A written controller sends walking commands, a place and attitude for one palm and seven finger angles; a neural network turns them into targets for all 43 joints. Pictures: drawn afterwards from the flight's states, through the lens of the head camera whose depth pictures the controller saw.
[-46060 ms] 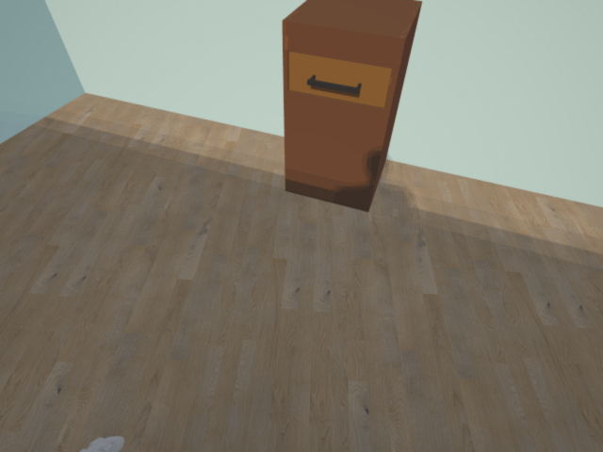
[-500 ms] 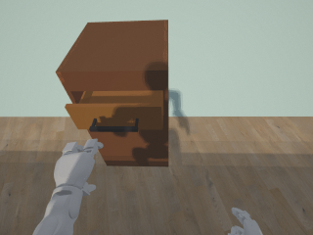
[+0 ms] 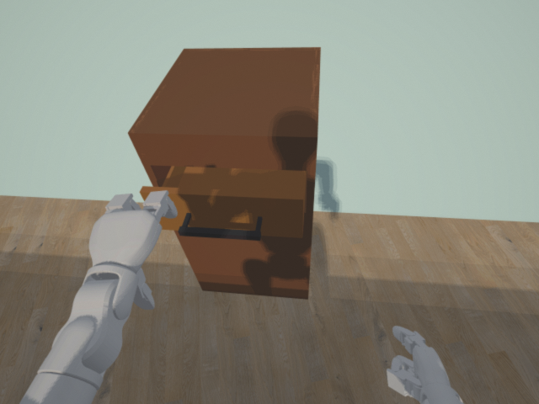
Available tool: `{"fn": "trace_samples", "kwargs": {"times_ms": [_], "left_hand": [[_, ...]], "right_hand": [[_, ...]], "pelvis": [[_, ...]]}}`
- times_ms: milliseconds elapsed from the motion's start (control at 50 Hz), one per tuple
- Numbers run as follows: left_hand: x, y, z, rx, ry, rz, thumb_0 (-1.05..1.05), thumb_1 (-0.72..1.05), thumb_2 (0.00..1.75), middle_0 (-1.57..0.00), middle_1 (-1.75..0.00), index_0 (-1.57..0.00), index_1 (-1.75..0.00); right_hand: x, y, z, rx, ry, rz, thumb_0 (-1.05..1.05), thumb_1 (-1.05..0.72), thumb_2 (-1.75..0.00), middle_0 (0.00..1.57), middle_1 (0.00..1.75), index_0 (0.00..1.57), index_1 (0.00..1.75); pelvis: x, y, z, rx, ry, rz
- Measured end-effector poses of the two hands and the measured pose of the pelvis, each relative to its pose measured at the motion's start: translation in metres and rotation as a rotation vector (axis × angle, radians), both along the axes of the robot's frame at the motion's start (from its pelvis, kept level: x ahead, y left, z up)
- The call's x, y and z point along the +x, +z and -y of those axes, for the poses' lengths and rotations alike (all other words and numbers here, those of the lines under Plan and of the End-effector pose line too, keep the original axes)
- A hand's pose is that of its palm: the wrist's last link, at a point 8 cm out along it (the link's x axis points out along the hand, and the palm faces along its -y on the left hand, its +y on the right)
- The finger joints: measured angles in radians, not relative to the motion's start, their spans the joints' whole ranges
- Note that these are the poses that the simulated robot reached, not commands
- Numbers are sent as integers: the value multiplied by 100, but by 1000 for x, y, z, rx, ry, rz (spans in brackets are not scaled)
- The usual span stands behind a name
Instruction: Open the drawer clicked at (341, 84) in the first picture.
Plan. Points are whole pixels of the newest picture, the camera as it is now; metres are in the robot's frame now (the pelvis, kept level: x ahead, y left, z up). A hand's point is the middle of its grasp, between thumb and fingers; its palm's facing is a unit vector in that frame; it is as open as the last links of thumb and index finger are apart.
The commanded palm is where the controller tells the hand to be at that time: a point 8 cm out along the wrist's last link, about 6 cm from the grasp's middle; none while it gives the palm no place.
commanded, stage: raise the hand with hooked fingers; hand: left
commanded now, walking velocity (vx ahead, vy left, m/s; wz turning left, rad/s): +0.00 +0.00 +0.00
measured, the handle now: (221, 226) +0.51 +0.21 -0.14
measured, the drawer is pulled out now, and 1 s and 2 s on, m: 0.09 0.09 0.09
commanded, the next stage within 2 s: move the hooked fingers above the handle in 0.48 s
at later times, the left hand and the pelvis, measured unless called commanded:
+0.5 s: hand (152, 244) +0.30 +0.23 +0.08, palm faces +0.08 -0.08 -0.99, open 13.8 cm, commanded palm +0.28 +0.23 +0.13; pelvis +0.00 -0.01 +0.00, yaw +0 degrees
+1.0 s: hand (172, 233) +0.36 +0.23 +0.03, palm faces -0.01 -0.04 -1.00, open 13.8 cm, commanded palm +0.34 +0.23 +0.08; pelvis -0.01 -0.02 -0.01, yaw +0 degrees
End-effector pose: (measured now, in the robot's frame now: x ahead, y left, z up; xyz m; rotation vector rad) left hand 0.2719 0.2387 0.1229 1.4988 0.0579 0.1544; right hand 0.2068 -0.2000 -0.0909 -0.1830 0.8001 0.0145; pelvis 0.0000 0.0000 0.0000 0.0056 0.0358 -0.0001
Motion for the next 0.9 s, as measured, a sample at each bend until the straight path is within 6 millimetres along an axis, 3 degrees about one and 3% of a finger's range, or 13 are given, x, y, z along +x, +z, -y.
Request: {"fn": "trace_samples", "kwargs": {"times_ms": [200, 360, 560, 740, 900], "left_hand": [[17, 15, -5, -7, -26, -36, 0, -49, 30, -32, -120, -32, -120], [11, 0, 9, -30, -94, -66, 0, -49, 30, -32, -120, -32, -120], [8, 9, 7, -7, -46, 23, 0, -49, 30, -32, -120, -32, -120], [14, -16, 15, -17, -52, -95, 0, -49, 30, -32, -120, -32, -120], [43, -33, 17, 10, -112, -87, 0, -49, 30, -32, -120, -32, -120]], "right_hand": [[-10, -9, 13, -17, -4, -75, 1, -90, -90, 21, 30, 20, 30], [-27, -14, 37, -54, -40, -123, 1, -90, -90, 20, 30, 20, 29], [-31, -16, 43, -32, -66, -114, 1, -91, -90, 20, 30, 20, 29], [-29, -13, 37, -29, -56, -80, 1, -90, -90, 20, 30, 20, 29], [-51, -21, 48, -72, -91, -126, 1, -90, -90, 20, 30, 20, 30]], "pelvis": [[5, 4, 4, -3, 10, -5], [5, 4, 8, -1, 2, -21], [0, 3, 12, 4, 2, -24], [-7, 2, 16, 6, 7, -23], [-12, -4, 18, 4, 13, -66]]}}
